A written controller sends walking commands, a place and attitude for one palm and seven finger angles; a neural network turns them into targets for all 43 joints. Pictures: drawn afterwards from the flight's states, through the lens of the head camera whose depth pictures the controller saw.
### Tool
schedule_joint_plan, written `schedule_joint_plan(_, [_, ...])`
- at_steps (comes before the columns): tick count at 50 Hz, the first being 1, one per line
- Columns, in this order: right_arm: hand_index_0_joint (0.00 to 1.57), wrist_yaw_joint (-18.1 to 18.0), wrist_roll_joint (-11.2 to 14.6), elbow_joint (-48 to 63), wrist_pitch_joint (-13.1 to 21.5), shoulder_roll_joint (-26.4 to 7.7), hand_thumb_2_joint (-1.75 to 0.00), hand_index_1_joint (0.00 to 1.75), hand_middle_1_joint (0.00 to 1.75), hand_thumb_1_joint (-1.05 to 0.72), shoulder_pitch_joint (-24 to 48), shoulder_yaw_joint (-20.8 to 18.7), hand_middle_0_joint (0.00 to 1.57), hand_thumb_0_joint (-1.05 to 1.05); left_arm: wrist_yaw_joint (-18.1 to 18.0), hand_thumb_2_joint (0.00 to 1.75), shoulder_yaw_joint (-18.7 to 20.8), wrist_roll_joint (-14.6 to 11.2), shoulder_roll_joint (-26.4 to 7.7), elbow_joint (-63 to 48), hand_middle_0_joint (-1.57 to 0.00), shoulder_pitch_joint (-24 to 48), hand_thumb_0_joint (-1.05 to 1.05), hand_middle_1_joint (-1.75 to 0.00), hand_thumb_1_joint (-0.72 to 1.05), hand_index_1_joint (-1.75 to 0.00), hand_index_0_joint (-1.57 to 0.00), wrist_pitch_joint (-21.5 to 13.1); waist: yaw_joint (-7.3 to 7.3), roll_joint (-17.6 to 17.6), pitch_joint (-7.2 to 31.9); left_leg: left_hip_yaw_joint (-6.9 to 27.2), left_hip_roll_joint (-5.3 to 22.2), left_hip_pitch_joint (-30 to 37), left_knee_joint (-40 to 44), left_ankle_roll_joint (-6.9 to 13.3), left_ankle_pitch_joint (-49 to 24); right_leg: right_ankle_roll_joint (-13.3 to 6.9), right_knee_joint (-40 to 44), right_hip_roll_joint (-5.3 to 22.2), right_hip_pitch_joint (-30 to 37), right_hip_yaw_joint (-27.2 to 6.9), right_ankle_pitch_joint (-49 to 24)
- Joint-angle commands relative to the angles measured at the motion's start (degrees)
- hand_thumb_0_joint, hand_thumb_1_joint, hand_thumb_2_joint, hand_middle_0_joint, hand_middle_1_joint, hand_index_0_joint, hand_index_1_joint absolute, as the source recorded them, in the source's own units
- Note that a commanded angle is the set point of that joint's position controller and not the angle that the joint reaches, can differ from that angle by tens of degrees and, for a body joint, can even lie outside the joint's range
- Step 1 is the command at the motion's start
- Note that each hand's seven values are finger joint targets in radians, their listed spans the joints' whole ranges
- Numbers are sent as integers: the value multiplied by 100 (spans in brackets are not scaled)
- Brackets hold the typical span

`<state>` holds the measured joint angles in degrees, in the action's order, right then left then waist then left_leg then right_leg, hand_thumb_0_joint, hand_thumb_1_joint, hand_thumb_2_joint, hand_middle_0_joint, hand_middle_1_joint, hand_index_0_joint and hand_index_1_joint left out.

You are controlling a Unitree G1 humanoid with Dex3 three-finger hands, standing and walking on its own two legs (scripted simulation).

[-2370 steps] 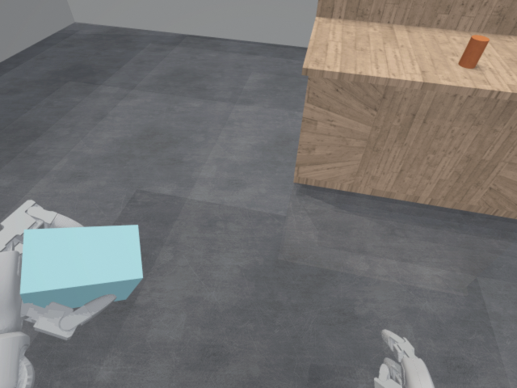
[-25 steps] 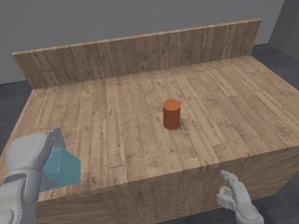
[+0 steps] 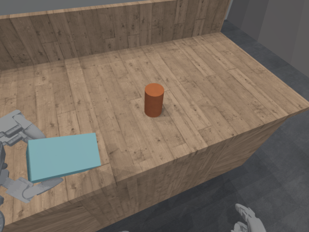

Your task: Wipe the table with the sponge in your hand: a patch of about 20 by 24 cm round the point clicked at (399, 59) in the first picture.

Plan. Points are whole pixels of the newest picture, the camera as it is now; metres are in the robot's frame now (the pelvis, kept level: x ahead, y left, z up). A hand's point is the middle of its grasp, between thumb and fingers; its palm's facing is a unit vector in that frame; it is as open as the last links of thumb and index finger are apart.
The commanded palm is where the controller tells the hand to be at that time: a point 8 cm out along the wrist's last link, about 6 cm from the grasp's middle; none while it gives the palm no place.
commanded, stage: step back with the hand held close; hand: left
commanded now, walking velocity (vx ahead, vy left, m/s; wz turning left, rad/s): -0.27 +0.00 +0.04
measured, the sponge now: (70, 157) +0.24 +0.19 +0.13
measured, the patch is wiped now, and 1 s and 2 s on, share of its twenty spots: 0.95 0.95 0.95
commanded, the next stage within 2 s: stop stepping back and stand still in 1.02 s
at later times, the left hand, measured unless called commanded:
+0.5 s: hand out of the picture +0.14 +0.25 +0.17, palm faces +0.39 -0.85 -0.35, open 10.1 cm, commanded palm +0.09 +0.30 +0.19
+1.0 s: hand out of the picture +0.08 +0.24 +0.17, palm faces +0.23 -0.89 -0.38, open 10.1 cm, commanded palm +0.01 +0.30 +0.19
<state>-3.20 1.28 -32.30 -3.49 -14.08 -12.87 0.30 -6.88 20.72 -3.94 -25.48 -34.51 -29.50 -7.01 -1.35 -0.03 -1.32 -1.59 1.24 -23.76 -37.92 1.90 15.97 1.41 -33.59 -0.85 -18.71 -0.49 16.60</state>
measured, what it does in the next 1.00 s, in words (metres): walks backwards: right foot, then left foot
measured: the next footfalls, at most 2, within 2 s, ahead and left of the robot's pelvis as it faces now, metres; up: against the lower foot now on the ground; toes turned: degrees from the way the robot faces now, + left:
right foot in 0.74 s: -0.12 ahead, -0.13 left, +0.00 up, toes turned +0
left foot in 0.96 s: -0.11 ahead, +0.11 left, +0.00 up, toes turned -1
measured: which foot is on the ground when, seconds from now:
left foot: down 0.00-0.76, up 0.78-0.94, down 0.96-1.00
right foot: down 0.00-0.52, up 0.54-0.72, down 0.74-0.96, up 0.98-1.00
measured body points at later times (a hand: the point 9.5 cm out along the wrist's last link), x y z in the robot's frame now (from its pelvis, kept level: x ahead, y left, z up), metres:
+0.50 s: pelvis -0.07 +0.01 -0.01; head -0.05 +0.04 +0.44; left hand +0.11 +0.30 +0.19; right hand +0.14 -0.21 -0.07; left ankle +0.04 +0.09 -0.72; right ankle -0.01 -0.13 -0.72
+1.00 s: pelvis -0.16 +0.02 +0.00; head -0.12 +0.06 +0.45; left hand +0.06 +0.28 +0.19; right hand -0.01 -0.23 -0.07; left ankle -0.15 +0.11 -0.73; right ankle -0.16 -0.13 -0.71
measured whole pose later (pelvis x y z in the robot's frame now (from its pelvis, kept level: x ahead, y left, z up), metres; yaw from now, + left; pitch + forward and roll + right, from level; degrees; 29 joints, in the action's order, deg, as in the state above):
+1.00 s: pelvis -0.16 +0.02 +0.00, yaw -2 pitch +3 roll -1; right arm -3.4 1.0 -32.8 2.3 -10.5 -10.3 0.4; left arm -7.6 20.4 -2.9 -25.3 -33.8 -27.4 -13.8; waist -3.2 4.2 -1.6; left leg -1.1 -0.4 -21.7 -35.7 1.7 16.3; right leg 1.1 -40.8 0.6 -24.1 -1.6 19.9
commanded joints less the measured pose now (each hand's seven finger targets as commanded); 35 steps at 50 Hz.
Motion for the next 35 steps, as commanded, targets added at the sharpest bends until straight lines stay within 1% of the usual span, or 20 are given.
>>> schedule_joint_plan(1, [20, -29, 17, 1058, 419, -586, -90, 30, 30, -90, 785, -221, 20, 0, -157, 130, 802, -104, -782, -1070, -120, -508, 0, -160, 10, -160, -120, -484, 262, -384, 1234, 1133, 697, 495, 907, 162, -757, -223, 13, 397, 69, -71, -949])
schedule_joint_plan(5, [20, -57, -67, 1011, 768, -708, -90, 30, 30, -90, 796, -237, 20, 0, -242, 130, 896, -35, -989, -1614, -120, -178, 0, -160, 10, -160, -120, -608, 277, -1271, 1050, 1597, 1067, 354, 1785, 341, -102, -85, -551, -13, -67, 87, 578])
schedule_joint_plan(7, [20, -51, -128, 890, 944, -693, -90, 30, 30, -90, 638, -213, 20, 0, -284, 130, 793, 23, -861, -1738, -120, 62, 0, -160, 10, -160, -120, -658, 265, -1361, 1014, 1595, 1190, 203, 1809, 413, 15, -70, -685, 5, 52, 55, 683])
schedule_joint_plan(10, [20, -41, -91, 757, 1077, -692, -90, 30, 30, -90, 530, -184, 20, 0, -324, 130, 710, 37, -852, -1674, -120, 219, 0, -160, 10, -160, -120, -615, 243, -1065, 1094, 1387, 1086, 537, 1394, 324, -421, -119, -76, 72, 123, -36, 175])
schedule_joint_plan(11, [20, -42, -114, 717, 1080, -679, -90, 30, 30, -90, 459, -165, 20, 0, -305, 130, 579, 50, -686, -1557, -120, 267, 0, -160, 10, -160, -120, -621, 226, -999, 1017, 1419, 1058, 395, 1292, 322, -357, -138, 137, 88, 215, -61, -14])
schedule_joint_plan(13, [20, -56, -100, 694, 1064, -675, -90, 30, 30, -90, 478, -190, 20, 0, -280, 130, 611, 62, -704, -1275, -120, 364, 0, -160, 10, -160, -120, -601, 188, -436, 923, 1250, 876, 204, 1046, 219, 473, -226, 438, 271, 194, -227, -356])
schedule_joint_plan(15, [20, -90, -60, 778, 978, -673, -90, 30, 30, -90, 523, -232, 20, 0, -258, 130, 695, 26, -765, -1089, -120, 283, 0, -160, 10, -160, -120, -561, 113, 265, 795, 1015, 497, -4, 687, 85, 1586, -443, 629, 628, -163, -687, -427])
schedule_joint_plan(16, [20, -91, -68, 742, 908, -578, -90, 30, 30, -90, 493, -199, 20, 0, -226, 130, 499, -7, -520, -874, -120, 237, 0, -160, 10, -160, -120, -567, 79, 455, 656, 899, 403, 49, 398, 43, 1558, -511, 802, 774, -474, -826, -303])
schedule_joint_plan(18, [20, -105, -97, 751, 848, -536, -90, 30, 30, -90, 563, -186, 20, 0, -215, 130, 420, -17, -535, -793, -120, 468, 0, -160, 10, -160, -120, -588, 22, 541, 473, 778, 248, 243, -262, -49, 1416, -664, 1146, 1139, -1110, -1225, -96])
schedule_joint_plan(19, [20, -103, -78, 759, 838, -505, -90, 30, 30, -90, 589, -189, 20, 0, -215, 130, 365, -13, -521, -909, -120, 637, 0, -160, 10, -160, -120, -606, -4, 501, 539, 764, 213, 377, -443, -84, 1260, -715, 1125, 1268, -1179, -1270, -299])
schedule_joint_plan(20, [20, -120, -106, 769, 830, -538, -90, 30, 30, -90, 610, -182, 20, 0, -236, 130, 510, -12, -667, -903, -120, 599, 0, -160, 10, -160, -120, -614, -1, 240, 596, 833, 267, 380, -153, -73, 1064, -718, 918, 1188, -1068, -1188, -692])
schedule_joint_plan(21, [20, -111, -103, 831, 792, -515, -90, 30, 30, -90, 626, -146, 20, 0, -220, 130, 384, -5, -528, -879, -120, 559, 0, -160, 10, -160, -120, -632, 21, 112, 658, 950, 352, 212, 199, -10, 957, -578, 613, 978, -867, -918, -836])
schedule_joint_plan(23, [20, -121, -76, 971, 802, -598, -90, 30, 30, -90, 747, -181, 20, 0, -244, 130, 546, 8, -686, -1138, -120, 644, 0, -160, 10, -160, -120, -674, 116, -248, 800, 1283, 612, 2, 828, 123, 886, -312, 91, 510, -613, -437, -689])
schedule_joint_plan(24, [20, -118, -59, 1036, 830, -614, -90, 30, 30, -90, 800, -197, 20, 0, -253, 130, 559, 27, -700, -1339, -120, 756, 0, -160, 10, -160, -120, -705, 142, -536, 807, 1480, 784, -168, 1216, 187, 1357, -224, -152, 297, -524, -243, -143])
schedule_joint_plan(25, [20, -126, -72, 1030, 867, -676, -90, 30, 30, -90, 867, -220, 20, 0, -284, 130, 780, 66, -892, -1453, -120, 708, 0, -160, 10, -160, -120, -749, 166, -1171, 814, 1870, 1107, -436, 1891, 328, 2161, -128, -648, 28, -306, -93, 510])
schedule_joint_plan(26, [20, -110, -122, 999, 908, -655, -90, 30, 30, -90, 808, -238, 20, 0, -266, 130, 704, 139, -664, -1459, -120, 662, 0, -160, 10, -160, -120, -790, 163, -1473, 916, 2178, 1418, -1027, 2466, 496, 2905, -17, -1513, -271, 304, 41, 836])
schedule_joint_plan(28, [20, -45, -190, 943, 966, -649, -90, 30, 30, -90, 755, -283, 20, 0, -270, 130, 838, 243, -776, -1544, -120, 854, 0, -160, 10, -160, -120, -828, 166, -1643, 798, 2240, 1710, -1759, 2745, 711, 2892, 38, -2561, -373, 787, -37, 890])
schedule_joint_plan(30, [20, 19, -151, 865, 1038, -589, -90, 30, 30, -90, 613, -307, 20, 0, -270, 130, 800, 163, -785, -1655, -120, 786, 0, -160, 10, -160, -120, -853, 207, -1355, 961, 1810, 1514, -696, 2219, 583, 1720, -5, -1936, -277, 221, -38, 1011])
schedule_joint_plan(31, [20, 36, -164, 811, 1087, -537, -90, 30, 30, -90, 523, -307, 20, 0, -268, 130, 668, 123, -588, -1612, -120, 651, 0, -160, 10, -160, -120, -858, 223, -1273, 1002, 1729, 1448, -267, 2097, 510, 1394, -43, -1464, -244, 43, -54, 1043])
schedule_joint_plan(35, [20, 70, -223, 537, 1099, -462, -90, 30, 30, -90, 378, -269, 20, 0, -237, 130, 422, 58, -447, -1281, -120, 542, 0, -160, 10, -160, -120, -899, 137, -1341, 1209, 1572, 1320, 660, 1527, 102, 700, -359, 606, 36, 132, -199, 627])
